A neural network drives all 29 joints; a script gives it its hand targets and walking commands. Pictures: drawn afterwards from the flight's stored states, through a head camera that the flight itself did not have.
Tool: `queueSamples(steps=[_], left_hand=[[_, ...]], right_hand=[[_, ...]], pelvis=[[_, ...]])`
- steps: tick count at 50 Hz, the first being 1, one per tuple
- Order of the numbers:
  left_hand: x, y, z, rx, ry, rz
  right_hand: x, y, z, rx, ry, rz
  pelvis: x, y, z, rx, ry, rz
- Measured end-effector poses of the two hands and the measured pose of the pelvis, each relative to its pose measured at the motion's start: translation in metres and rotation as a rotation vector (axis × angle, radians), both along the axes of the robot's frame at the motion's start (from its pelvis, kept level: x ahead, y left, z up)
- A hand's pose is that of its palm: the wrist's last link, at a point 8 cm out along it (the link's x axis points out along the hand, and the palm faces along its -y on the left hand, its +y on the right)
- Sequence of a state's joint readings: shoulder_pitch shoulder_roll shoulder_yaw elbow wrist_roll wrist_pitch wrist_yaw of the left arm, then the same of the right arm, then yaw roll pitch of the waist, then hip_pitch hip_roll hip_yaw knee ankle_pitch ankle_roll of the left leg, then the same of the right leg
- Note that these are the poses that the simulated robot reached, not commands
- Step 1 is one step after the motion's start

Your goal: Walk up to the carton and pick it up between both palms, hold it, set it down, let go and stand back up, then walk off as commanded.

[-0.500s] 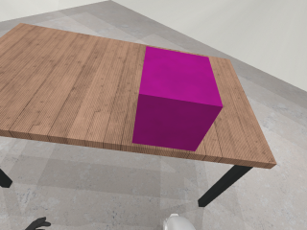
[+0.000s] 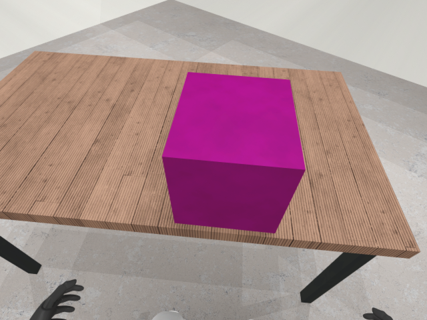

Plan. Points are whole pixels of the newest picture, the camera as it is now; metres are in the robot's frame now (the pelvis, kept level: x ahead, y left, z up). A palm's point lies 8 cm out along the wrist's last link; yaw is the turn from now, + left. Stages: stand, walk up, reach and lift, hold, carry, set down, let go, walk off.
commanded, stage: walk up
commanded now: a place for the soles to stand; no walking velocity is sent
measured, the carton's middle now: (231, 152) +0.47 -0.02 +0.03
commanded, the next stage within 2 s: none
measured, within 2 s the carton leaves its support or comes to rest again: neither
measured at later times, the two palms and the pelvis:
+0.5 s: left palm out of the picture +0.03 +0.28 -0.08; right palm out of the picture +0.11 -0.33 -0.06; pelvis -0.06 -0.03 +0.00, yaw +1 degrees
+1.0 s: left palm out of the picture +0.11 +0.29 -0.05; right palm out of the picture +0.11 -0.34 -0.07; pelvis -0.04 -0.03 +0.00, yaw -2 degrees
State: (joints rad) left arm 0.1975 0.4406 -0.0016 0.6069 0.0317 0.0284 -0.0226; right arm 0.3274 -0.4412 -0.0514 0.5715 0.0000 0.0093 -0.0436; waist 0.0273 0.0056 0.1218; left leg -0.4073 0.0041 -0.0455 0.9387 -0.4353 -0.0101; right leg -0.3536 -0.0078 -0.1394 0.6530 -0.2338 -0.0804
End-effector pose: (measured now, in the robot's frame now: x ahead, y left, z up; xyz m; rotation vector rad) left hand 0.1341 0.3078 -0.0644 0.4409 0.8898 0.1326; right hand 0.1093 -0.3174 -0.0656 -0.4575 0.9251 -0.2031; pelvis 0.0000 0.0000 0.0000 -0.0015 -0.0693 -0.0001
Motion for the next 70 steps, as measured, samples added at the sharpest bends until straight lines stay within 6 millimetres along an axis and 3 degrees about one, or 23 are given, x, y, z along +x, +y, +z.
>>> queueSamples(steps=[4,7,15,20,25,34,55,70], left_hand=[[0.008,0.008,-0.011,-0.030,-0.047,0.001],[0.001,0.009,-0.015,-0.063,-0.046,0.013],[-0.051,0.014,-0.028,-0.045,0.069,0.033],[-0.083,-0.005,-0.030,-0.025,0.103,0.072],[-0.103,-0.024,-0.013,-0.010,0.070,0.102],[-0.080,-0.019,0.011,0.041,0.005,0.047],[-0.015,-0.015,0.013,0.036,-0.012,-0.013],[-0.015,-0.015,0.013,0.032,-0.021,-0.012]], right_hand=[[-0.003,0.007,0.000,-0.027,-0.015,0.009],[-0.006,0.009,0.010,-0.047,-0.032,0.013],[0.011,0.001,0.029,-0.076,-0.083,0.052],[0.007,-0.015,0.018,-0.032,-0.100,0.059],[0.005,-0.018,0.009,0.040,-0.134,0.063],[-0.008,-0.025,0.003,0.072,-0.117,0.048],[0.005,-0.022,0.002,0.062,-0.063,0.008],[0.001,-0.021,0.004,0.059,-0.073,0.003]], pelvis=[[-0.008,0.008,-0.011,-0.015,-0.016,0.010],[-0.015,0.011,-0.008,-0.013,-0.026,0.010],[-0.037,-0.001,-0.004,-0.062,0.017,0.011],[-0.050,-0.021,-0.008,-0.043,0.012,0.006],[-0.058,-0.030,-0.004,-0.037,-0.009,0.007],[-0.064,-0.036,0.000,-0.019,-0.016,-0.008],[-0.034,-0.024,0.004,-0.020,0.035,-0.046],[-0.037,-0.022,0.004,-0.020,0.028,-0.051]])
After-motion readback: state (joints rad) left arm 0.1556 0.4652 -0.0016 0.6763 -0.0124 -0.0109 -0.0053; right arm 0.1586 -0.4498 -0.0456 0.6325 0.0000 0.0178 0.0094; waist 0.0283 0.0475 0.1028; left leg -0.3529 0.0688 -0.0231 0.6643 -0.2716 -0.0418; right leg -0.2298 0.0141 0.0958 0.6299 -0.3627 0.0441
